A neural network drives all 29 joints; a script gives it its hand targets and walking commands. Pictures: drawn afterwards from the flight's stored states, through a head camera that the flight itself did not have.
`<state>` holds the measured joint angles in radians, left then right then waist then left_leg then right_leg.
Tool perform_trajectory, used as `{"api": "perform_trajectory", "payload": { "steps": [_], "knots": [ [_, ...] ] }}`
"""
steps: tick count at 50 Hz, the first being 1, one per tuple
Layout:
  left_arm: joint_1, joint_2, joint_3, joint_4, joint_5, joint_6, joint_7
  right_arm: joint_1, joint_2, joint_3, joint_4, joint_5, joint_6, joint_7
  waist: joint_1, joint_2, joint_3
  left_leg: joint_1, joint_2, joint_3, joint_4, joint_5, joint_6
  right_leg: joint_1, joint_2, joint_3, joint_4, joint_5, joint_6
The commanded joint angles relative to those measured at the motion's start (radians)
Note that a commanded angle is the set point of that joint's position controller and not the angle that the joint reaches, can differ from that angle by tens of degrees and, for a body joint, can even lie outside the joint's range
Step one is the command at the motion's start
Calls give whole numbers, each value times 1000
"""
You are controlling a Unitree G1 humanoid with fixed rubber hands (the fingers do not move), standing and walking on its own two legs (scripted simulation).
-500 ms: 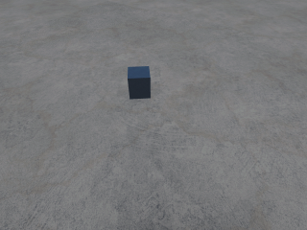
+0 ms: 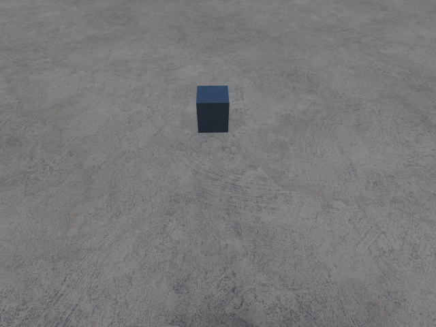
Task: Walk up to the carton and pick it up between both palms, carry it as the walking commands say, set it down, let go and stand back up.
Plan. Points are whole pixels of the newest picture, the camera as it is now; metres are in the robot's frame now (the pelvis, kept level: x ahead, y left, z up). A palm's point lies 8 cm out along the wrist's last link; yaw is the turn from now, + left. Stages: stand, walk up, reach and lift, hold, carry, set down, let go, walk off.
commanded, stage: walk up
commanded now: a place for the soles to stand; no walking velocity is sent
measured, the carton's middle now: (212, 109) +1.55 +0.08 -0.63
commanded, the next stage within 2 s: none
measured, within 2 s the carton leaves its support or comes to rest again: neither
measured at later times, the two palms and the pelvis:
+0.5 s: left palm (63, 258) +0.28 +0.35 -0.10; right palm (362, 289) +0.24 -0.30 -0.12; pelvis +0.17 +0.02 -0.02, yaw +2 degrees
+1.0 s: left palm (81, 189) +0.47 +0.39 -0.11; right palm (323, 209) +0.43 -0.26 -0.11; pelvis +0.37 +0.07 -0.02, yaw +4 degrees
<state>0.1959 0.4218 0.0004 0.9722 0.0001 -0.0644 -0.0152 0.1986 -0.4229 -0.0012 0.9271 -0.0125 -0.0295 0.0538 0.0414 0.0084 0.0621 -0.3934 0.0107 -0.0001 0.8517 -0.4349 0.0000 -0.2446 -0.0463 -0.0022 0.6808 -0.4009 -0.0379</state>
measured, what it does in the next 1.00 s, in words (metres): walks ahead: left foot, then right foot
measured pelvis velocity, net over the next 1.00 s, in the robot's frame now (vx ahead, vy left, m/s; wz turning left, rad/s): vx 0.37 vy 0.07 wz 0.06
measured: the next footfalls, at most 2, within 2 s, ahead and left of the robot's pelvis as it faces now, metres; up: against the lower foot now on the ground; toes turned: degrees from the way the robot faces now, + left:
left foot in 0.12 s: +0.14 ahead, +0.18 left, +0.00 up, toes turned +2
right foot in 0.44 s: +0.30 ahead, -0.09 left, +0.00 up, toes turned +1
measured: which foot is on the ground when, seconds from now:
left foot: up 0.00-0.10, down 0.12-0.46, up 0.48-0.76, down 0.78-1.00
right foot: down 0.00-0.10, up 0.12-0.42, down 0.44-0.78, up 0.80-1.00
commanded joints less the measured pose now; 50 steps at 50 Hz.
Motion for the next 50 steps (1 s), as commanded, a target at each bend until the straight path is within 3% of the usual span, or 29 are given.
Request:
{"api": "perform_trajectory", "payload": {
  "steps": [1, 2, 3, 5, 6, 7, 8, 9, 11, 15, 16, 19, 21, 22, 23, 24, 25, 27, 28, 32, 34, 35, 38, 39, 40, 41, 43, 45, 50],
  "knots": [
    [-10, 339, 131, -99, 37, -32, -20, -99, -199, -110, -115, -13, -46, 27, 18, -224, 52, -261, 69, 27, -12, -13, 28, 141, -259, 285, -456, -297, -189],
    [-54, 345, 122, -110, 40, -28, -23, -103, -196, -104, -104, -8, -47, 33, 9, -248, 70, -163, 70, 42, -96, -10, 16, 42, -250, 242, -434, -250, -185],
    [-95, 338, 115, -124, 37, -21, -30, -19, -205, -119, -79, -7, -49, 31, -52, -227, 61, -12, 53, 77, -167, 59, 18, -74, -228, 179, -397, -239, -160],
    [-179, 261, 86, -122, 46, -3, -33, 242, -232, -150, 29, -6, -58, 14, -180, -49, 15, 392, -41, 111, -265, 98, 1, -342, -96, 8, -30, -280, -98],
    [-230, 158, 55, -162, 40, -3, -29, 393, -345, -180, 67, -24, -64, -9, -267, 317, 38, 497, 121, -288, -495, -216, 67, -558, 19, -99, 453, -180, -49],
    [-225, 129, 45, -184, 18, -9, -16, 353, -389, -163, 26, -17, -73, -26, -221, 331, 49, 401, 264, -756, -738, -464, 127, -657, 109, 61, 645, -160, -36],
    [-194, 234, 55, -175, 17, -9, -13, 205, -452, -167, -11, 18, -76, -28, -168, 142, 49, 335, 335, -851, -764, -529, 182, -598, 26, 168, 616, -66, -27],
    [-65, 261, 63, -153, 5, -11, -20, 98, -409, -148, -45, 26, -79, -22, -88, 113, -4, 368, 339, -760, -670, -413, 239, -565, -34, 96, 583, 17, -19],
    [-59, 272, 87, -144, 13, -16, -24, 87, -334, -131, -58, 5, -82, -18, -77, 61, -22, 331, 274, -567, -601, -241, 257, -491, -63, 64, 439, 3, 1],
    [-106, 258, 95, -198, 24, -28, -40, 102, -350, -133, -61, -9, -82, -8, -95, 180, 11, 225, 268, -427, -557, -112, 283, -453, -60, 26, 189, -45, 19],
    [-141, 253, 93, -191, 29, -32, -46, 97, -339, -130, -62, -7, -81, -6, -93, 129, 38, 165, 268, -430, -567, -116, 291, -432, -59, 20, 164, -26, 15],
    [-100, 244, 99, -190, 32, -44, -52, 53, -318, -121, -77, 10, -85, 0, -78, 180, 20, 134, 251, -345, -514, 46, 264, -342, -36, -32, 58, 75, 7],
    [76, 236, 110, -132, 33, -55, -43, -9, -291, -110, -101, 11, -74, 4, 30, 127, -70, -61, 188, -194, -304, 169, 191, 58, 34, -65, -76, 127, -4],
    [202, 319, 145, -94, 44, -62, -26, -7, -234, -91, -116, 8, -75, -1, 105, -87, -91, -280, 91, -86, -33, 187, 128, 300, 21, 25, -129, -9, -38],
    [281, 402, 158, -101, 40, -65, -16, -11, -156, -64, -133, 7, -80, -6, 122, -369, -50, -455, -49, 38, 330, -35, 75, 332, -253, 518, -372, -364, -101],
    [224, 428, 156, -118, 18, -65, -15, -40, -226, -75, -116, 13, -72, -17, 93, -210, -46, -519, -59, -93, 447, -60, 81, 287, -372, 848, -517, -463, -138],
    [151, 398, 145, -152, 15, -64, -17, -32, -264, -80, -104, 12, -71, -20, 43, -54, -28, -459, 8, -98, 440, 6, 78, 261, -342, 728, -461, -354, -201],
    [92, 344, 139, -149, 9, -51, -10, 38, -239, -85, -78, 6, -76, -13, 12, -167, -27, -404, 67, -49, 311, 24, 57, 200, -270, 487, -366, -119, -197],
    [82, 324, 125, -163, 10, -51, -8, 25, -233, -89, -80, 9, -75, -12, 13, -146, -16, -380, 72, -43, 253, 19, 48, 165, -255, 421, -353, -55, -199],
    [47, 338, 120, -146, 18, -50, -18, -20, -238, -96, -96, 10, -71, 5, 12, -211, 6, -299, 74, 3, 97, 37, 27, 19, -260, 356, -380, -204, -231],
    [17, 341, 110, -142, 21, -50, -22, -57, -222, -109, -111, 9, -76, 14, 4, -264, 40, -228, 94, 35, 3, 97, 26, -69, -263, 270, -383, -211, -211],
    [-3, 335, 105, -129, 18, -48, -24, -66, -229, -113, -100, 9, -81, 16, 6, -228, 68, -191, 76, 56, -36, 125, 21, -88, -245, 243, -372, -166, -198],
    [-104, 281, 72, -145, 18, -27, -30, 193, -250, -139, 0, 6, -89, -4, -146, -123, -36, 272, -28, 160, -195, 184, 15, -284, -159, 64, -39, 24, -121],
    [-124, 210, 51, -154, 15, -27, -25, 332, -312, -171, 34, -4, -92, -24, -215, 93, -40, 405, 54, -69, -314, -48, 71, -435, -78, -24, 344, 90, -78],
    [-134, 137, 37, -180, 12, -28, -18, 378, -399, -178, 9, -11, -100, -39, -208, 335, 8, 433, 268, -666, -592, -272, 148, -639, 67, 18, 644, -104, -19],
    [-136, 233, 61, -183, -3, -25, -10, 264, -446, -170, -40, 22, -103, -40, -158, 153, -59, 397, 347, -871, -658, -240, 221, -614, 62, 124, 669, -87, -25],
    [-40, 252, 65, -165, 4, -27, -9, 180, -381, -149, -45, 31, -103, -35, -84, 97, -55, 387, 346, -707, -498, 56, 295, -591, -34, 74, 587, -33, -18],
    [-50, 233, 85, -159, 7, -29, -14, 196, -321, -135, -50, 17, -103, -38, -91, 141, -60, 331, 273, -492, -462, 264, 256, -513, -54, 58, 467, -59, -13],
    [-53, 241, 94, -192, 21, -39, -37, 87, -346, -134, -74, 4, -96, -23, -76, 174, -25, 85, 283, -374, -466, 82, 288, -381, -50, -17, 199, -27, 4]
  ]
}}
